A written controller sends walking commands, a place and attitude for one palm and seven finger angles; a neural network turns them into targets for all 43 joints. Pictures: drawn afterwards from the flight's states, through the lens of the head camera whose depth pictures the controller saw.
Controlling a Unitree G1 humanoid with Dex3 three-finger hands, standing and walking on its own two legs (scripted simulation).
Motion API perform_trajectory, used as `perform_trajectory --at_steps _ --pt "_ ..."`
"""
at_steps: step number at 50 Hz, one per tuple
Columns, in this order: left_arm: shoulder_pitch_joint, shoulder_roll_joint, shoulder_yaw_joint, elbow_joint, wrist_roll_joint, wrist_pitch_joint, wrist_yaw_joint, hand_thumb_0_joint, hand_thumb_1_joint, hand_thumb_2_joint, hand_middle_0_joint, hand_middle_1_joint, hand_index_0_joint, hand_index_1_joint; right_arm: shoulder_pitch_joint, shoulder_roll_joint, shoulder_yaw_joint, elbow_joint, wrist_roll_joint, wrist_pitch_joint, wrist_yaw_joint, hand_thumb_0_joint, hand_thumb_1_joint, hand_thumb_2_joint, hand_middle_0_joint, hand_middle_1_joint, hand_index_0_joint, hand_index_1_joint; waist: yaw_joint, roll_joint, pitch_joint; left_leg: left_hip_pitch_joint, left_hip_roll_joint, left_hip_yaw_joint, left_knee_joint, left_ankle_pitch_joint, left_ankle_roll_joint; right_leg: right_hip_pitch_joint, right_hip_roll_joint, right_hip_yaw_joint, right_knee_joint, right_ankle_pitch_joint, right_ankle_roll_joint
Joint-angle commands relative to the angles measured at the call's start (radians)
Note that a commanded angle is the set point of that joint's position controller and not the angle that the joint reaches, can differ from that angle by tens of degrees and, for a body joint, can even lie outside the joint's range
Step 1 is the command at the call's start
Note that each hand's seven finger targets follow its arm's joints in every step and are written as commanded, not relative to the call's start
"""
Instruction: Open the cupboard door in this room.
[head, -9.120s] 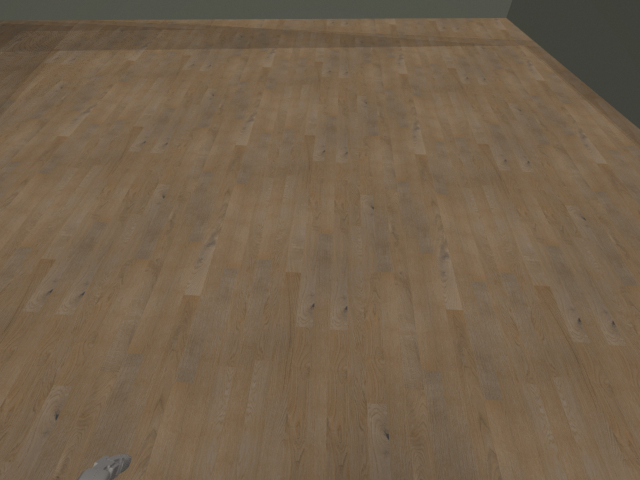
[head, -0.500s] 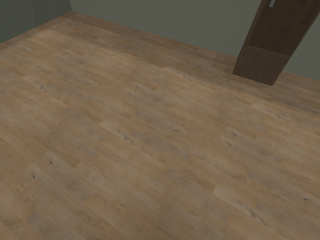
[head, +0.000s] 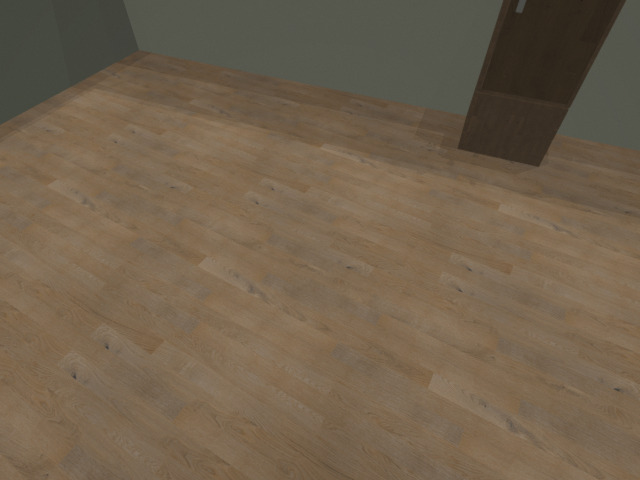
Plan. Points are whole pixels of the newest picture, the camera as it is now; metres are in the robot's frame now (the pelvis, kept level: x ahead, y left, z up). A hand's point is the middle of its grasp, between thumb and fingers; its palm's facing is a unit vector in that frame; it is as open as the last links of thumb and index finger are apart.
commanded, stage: stand and wait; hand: left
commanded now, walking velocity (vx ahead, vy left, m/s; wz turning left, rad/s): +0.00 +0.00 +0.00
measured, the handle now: out of the picture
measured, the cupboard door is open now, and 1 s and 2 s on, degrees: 0 0 0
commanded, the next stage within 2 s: turn or walk to find it in 0.10 s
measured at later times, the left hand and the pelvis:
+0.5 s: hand out of the picture -0.01 +0.19 -0.19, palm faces +0.10 -0.98 -0.17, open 7.4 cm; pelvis -0.01 +0.02 -0.01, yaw +3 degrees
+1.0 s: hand out of the picture -0.03 +0.19 -0.19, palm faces +0.14 -0.97 -0.20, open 7.4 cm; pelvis -0.02 +0.01 -0.01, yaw +6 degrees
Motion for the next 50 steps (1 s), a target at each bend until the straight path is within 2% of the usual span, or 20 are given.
perform_trajectory --at_steps 1,10,13,16,18,20,21,23,24,25,29,32,34,36,39,43,45,47,49,50 --pt "0.066 0.109 0.02 -0.023 -0.004 -0.012 0.007 0.0 0.9 0.9 -0.2 -0.3 -0.2 -0.3 0.039 -0.065 -0.009 -0.023 0.0 -0.021 -0.009 0.0 -0.9 -0.9 0.2 0.3 0.2 0.3 0.01 0.021 0.051 -0.031 0.066 -0.062 -0.064 0.083 0.026 -0.045 -0.114 0.107 -0.117 0.09 -0.008" --pt "0.062 0.115 0.038 -0.039 -0.005 -0.002 0.012 0.0 0.9 0.9 -0.2 -0.3 -0.2 -0.3 0.069 -0.062 -0.016 -0.024 -0.004 -0.008 -0.006 0.0 -0.9 -0.9 0.2 0.3 0.2 0.3 0.011 -0.01 0.07 -0.099 0.054 -0.062 -0.013 0.067 0.022 -0.061 -0.13 0.088 -0.085 0.011 -0.012" --pt "0.054 0.136 0.054 -0.058 -0.002 0.007 0.013 0.0 0.9 0.9 -0.2 -0.3 -0.2 -0.3 0.062 -0.062 -0.025 -0.042 -0.006 0.003 -0.002 0.0 -0.9 -0.9 0.2 0.3 0.2 0.3 0.015 -0.057 0.074 -0.156 0.031 -0.053 0.054 0.029 0.019 -0.075 -0.169 0.1 -0.094 -0.064 -0.026" --pt "0.036 0.151 0.065 -0.08 0.004 0.014 0.013 0.0 0.9 0.9 -0.2 -0.3 -0.2 -0.3 0.058 -0.051 -0.035 -0.062 -0.008 0.015 0.001 0.0 -0.9 -0.9 0.2 0.3 0.2 0.3 0.011 -0.117 0.077 -0.155 0.01 -0.025 0.17 -0.043 0.015 -0.145 -0.234 0.144 -0.15 -0.16 -0.067" --pt "0.004 0.146 0.064 -0.091 0.007 0.013 0.012 0.0 0.9 0.9 -0.2 -0.3 -0.2 -0.3 0.078 -0.04 -0.037 -0.059 -0.009 0.015 0.002 0.0 -0.9 -0.9 0.2 0.3 0.2 0.3 -0.005 -0.11 0.071 -0.122 0.015 -0.034 0.186 -0.057 0.017 -0.186 -0.235 0.141 -0.152 -0.176 -0.077" --pt "-0.024 0.132 0.062 -0.097 0.008 0.014 0.011 0.0 0.9 0.9 -0.2 -0.3 -0.2 -0.3 0.097 -0.04 -0.035 -0.054 -0.009 0.009 0.003 0.0 -0.9 -0.9 0.2 0.3 0.2 0.3 -0.019 -0.07 0.066 -0.092 0.032 -0.07 0.125 -0.012 0.025 -0.214 -0.195 0.097 -0.1 -0.181 -0.051" --pt "-0.021 0.119 0.059 -0.097 0.007 0.014 0.009 0.0 0.9 0.9 -0.2 -0.3 -0.2 -0.3 0.093 -0.045 -0.034 -0.054 -0.009 0.002 0.003 0.0 -0.9 -0.9 0.2 0.3 0.2 0.3 -0.015 -0.012 0.07 -0.106 0.05 -0.113 0.068 0.018 0.034 -0.207 -0.153 0.065 -0.051 -0.158 -0.029" --pt "0.001 0.089 0.051 -0.091 0.002 0.016 0.007 0.0 0.9 0.9 -0.2 -0.3 -0.2 -0.3 0.066 -0.083 -0.031 -0.063 -0.009 -0.014 -0.002 0.0 -0.9 -0.9 0.2 0.3 0.2 0.3 0.006 0.132 0.058 -0.17 0.125 -0.234 -0.072 0.027 0.072 -0.115 -0.074 -0.008 0.056 -0.055 0.018" --pt "0.027 0.077 0.046 -0.082 0.003 0.016 0.006 0.0 0.9 0.9 -0.2 -0.3 -0.2 -0.3 0.038 -0.101 -0.034 -0.07 -0.005 -0.019 -0.006 0.0 -0.9 -0.9 0.2 0.3 0.2 0.3 0.025 0.178 0.048 -0.19 0.15 -0.27 -0.114 0.028 0.093 -0.069 -0.063 -0.02 0.083 -0.028 0.028" --pt "0.046 0.074 0.041 -0.069 0.006 0.015 0.006 0.0 0.9 0.9 -0.2 -0.3 -0.2 -0.3 0.013 -0.106 -0.033 -0.077 -0.004 -0.023 -0.009 0.0 -0.9 -0.9 0.2 0.3 0.2 0.3 0.035 0.175 0.041 -0.187 0.152 -0.269 -0.124 0.045 0.103 -0.047 -0.064 -0.017 0.082 -0.011 0.031" --pt "0.046 0.102 0.046 -0.068 0.005 0.013 0.006 0.0 0.9 0.9 -0.2 -0.3 -0.2 -0.3 -0.002 -0.127 -0.042 -0.099 -0.001 -0.019 -0.01 0.0 -0.9 -0.9 0.2 0.3 0.2 0.3 0.03 0.131 0.018 -0.159 0.13 -0.25 -0.063 0.201 0.1 -0.038 -0.079 -0.019 0.074 0.025 0.037" --pt "0.053 0.103 0.048 -0.071 0.009 0.011 0.007 0.0 0.9 0.9 -0.2 -0.3 -0.2 -0.3 -0.011 -0.125 -0.044 -0.11 -0.003 -0.015 -0.006 0.0 -0.9 -0.9 0.2 0.3 0.2 0.3 0.027 0.093 -0.002 -0.162 0.111 -0.229 -0.044 0.15 0.09 -0.027 -0.096 -0.009 0.044 0.033 0.033" --pt "0.053 0.108 0.048 -0.069 0.01 0.007 0.007 0.0 0.9 0.9 -0.2 -0.3 -0.2 -0.3 -0.009 -0.116 -0.043 -0.115 -0.003 -0.014 -0.003 0.0 -0.9 -0.9 0.2 0.3 0.2 0.3 0.022 0.039 -0.021 -0.15 0.084 -0.192 -0.011 0.131 0.071 -0.02 -0.116 0.008 0.016 0.062 0.023" --pt "0.042 0.118 0.048 -0.071 0.009 0.002 0.007 0.0 0.9 0.9 -0.2 -0.3 -0.2 -0.3 -0.006 -0.106 -0.038 -0.117 -0.004 -0.014 -0.002 0.0 -0.9 -0.9 0.2 0.3 0.2 0.3 0.014 -0.018 -0.02 -0.143 0.06 -0.157 0.015 0.12 0.056 -0.022 -0.142 0.034 -0.014 0.075 0.01" --pt "0.029 0.133 0.047 -0.072 0.007 -0.001 0.005 0.0 0.9 0.9 -0.2 -0.3 -0.2 -0.3 0.0 -0.098 -0.033 -0.11 -0.004 -0.012 0.001 0.0 -0.9 -0.9 0.2 0.3 0.2 0.3 0.006 -0.056 -0.009 -0.119 0.04 -0.125 0.035 0.109 0.038 -0.046 -0.163 0.05 -0.046 0.05 -0.004" --pt "0.014 0.157 0.055 -0.081 0.006 0.006 0.005 0.0 0.9 0.9 -0.2 -0.3 -0.2 -0.3 -0.021 -0.109 -0.031 -0.117 -0.005 -0.004 0.005 0.0 -0.9 -0.9 0.2 0.3 0.2 0.3 0.008 -0.044 0.045 -0.171 0.032 -0.121 0.052 0.094 0.034 -0.061 -0.176 0.045 -0.053 -0.003 -0.007" --pt "0.013 0.176 0.064 -0.092 0.007 0.012 0.006 0.0 0.9 0.9 -0.2 -0.3 -0.2 -0.3 -0.031 -0.111 -0.035 -0.129 -0.006 0.004 0.008 0.0 -0.9 -0.9 0.2 0.3 0.2 0.3 0.014 -0.067 0.053 -0.206 0.017 -0.102 0.107 0.066 0.029 -0.066 -0.211 0.058 -0.07 -0.039 -0.027" --pt "0.001 0.179 0.063 -0.096 0.007 0.013 0.006 0.0 0.9 0.9 -0.2 -0.3 -0.2 -0.3 -0.02 -0.102 -0.034 -0.127 -0.008 0.007 0.007 0.0 -0.9 -0.9 0.2 0.3 0.2 0.3 0.006 -0.071 0.044 -0.16 0.011 -0.081 0.146 0.041 0.024 -0.114 -0.237 0.076 -0.097 -0.087 -0.049" --pt "-0.02 0.169 0.061 -0.102 0.007 0.014 0.006 0.0 0.9 0.9 -0.2 -0.3 -0.2 -0.3 0.001 -0.099 -0.034 -0.121 -0.009 0.006 0.008 0.0 -0.9 -0.9 0.2 0.3 0.2 0.3 -0.004 -0.044 0.033 -0.136 0.024 -0.102 0.128 0.046 0.028 -0.133 -0.211 0.054 -0.079 -0.119 -0.039" --pt "-0.027 0.161 0.059 -0.103 0.006 0.016 0.005 0.0 0.9 0.9 -0.2 -0.3 -0.2 -0.3 0.002 -0.1 -0.031 -0.118 -0.01 0.004 0.008 0.0 -0.9 -0.9 0.2 0.3 0.2 0.3 -0.004 -0.001 0.044 -0.15 0.034 -0.131 0.09 0.038 0.035 -0.136 -0.187 0.036 -0.057 -0.137 -0.026"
